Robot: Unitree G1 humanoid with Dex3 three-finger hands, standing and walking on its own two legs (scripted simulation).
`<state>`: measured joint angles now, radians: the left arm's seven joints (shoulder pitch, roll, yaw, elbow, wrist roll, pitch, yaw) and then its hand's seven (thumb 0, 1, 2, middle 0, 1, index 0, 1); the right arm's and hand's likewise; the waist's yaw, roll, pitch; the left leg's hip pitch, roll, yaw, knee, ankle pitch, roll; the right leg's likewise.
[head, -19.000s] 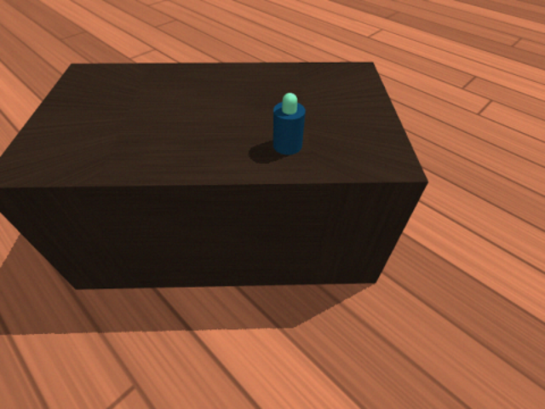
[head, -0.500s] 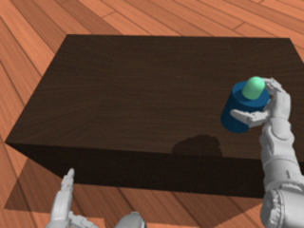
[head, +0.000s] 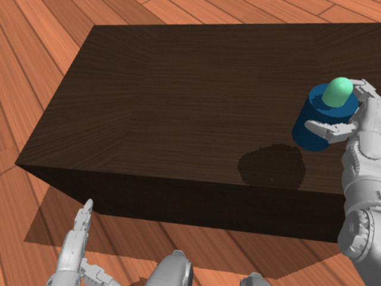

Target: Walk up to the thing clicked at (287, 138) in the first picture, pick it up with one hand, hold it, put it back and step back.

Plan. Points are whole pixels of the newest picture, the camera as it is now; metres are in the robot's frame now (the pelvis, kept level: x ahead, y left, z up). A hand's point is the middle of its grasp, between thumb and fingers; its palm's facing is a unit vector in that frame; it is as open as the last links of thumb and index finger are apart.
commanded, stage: crouch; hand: right
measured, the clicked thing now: (325, 112) +0.49 -0.19 +0.05
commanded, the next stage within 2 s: lower in 0.12 s
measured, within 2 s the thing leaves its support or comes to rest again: rests again in 0.82 s
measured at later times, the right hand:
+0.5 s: hand (328, 117) +0.50 -0.21 +0.02, palm faces +0.24 +0.97 -0.01, open 11.9 cm
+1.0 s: hand (322, 124) +0.51 -0.22 -0.03, palm faces +0.25 +0.97 -0.01, open 11.9 cm
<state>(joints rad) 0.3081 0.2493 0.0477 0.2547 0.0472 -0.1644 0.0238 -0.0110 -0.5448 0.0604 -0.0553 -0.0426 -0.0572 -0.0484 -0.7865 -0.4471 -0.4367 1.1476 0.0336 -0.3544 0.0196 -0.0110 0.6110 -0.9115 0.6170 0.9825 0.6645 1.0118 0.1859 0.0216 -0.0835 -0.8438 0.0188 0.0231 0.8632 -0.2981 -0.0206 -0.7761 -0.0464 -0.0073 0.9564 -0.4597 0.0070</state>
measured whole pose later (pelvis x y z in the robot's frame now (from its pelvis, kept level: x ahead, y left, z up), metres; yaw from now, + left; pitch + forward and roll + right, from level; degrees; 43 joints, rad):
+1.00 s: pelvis -0.01 +0.00 -0.05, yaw +0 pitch +24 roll +3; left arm 0.34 0.27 0.03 0.02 0.09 -0.12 0.00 -0.01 -0.57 0.08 -0.06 -0.03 -0.05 -0.05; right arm -0.86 -0.58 -0.55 1.26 -0.03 -0.46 0.03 -0.01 0.61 -0.91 0.61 1.00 0.66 1.03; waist 0.29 0.02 -0.11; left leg -1.14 0.01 0.05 1.10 -0.37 -0.01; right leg -1.09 -0.06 0.03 1.22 -0.55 0.01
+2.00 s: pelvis -0.01 +0.00 -0.04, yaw +0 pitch +23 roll +4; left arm 0.38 0.27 0.01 0.02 0.05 -0.03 0.01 -0.01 -0.54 0.05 -0.06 -0.04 -0.06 -0.05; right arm -0.94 -0.70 -0.57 1.19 -0.02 -0.36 0.08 -0.02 0.51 -0.05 0.11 0.08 0.10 0.07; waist 0.26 0.01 -0.11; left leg -1.10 0.01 0.06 1.06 -0.36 -0.02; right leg -1.05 -0.06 0.04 1.19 -0.54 0.01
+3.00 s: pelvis +0.05 +0.01 +0.03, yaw -2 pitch +7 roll +1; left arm 0.37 0.25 0.09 0.32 -0.05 0.08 0.08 -0.01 -0.51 0.08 -0.06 -0.05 -0.06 -0.06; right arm 0.38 -0.31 -0.21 -0.05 0.08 0.03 -0.06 -0.02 0.47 -0.06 0.07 0.06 0.06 0.05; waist -0.04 -0.04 -0.09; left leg -0.50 0.03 0.04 0.75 -0.36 -0.02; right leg -0.41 -0.03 0.01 0.77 -0.47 0.02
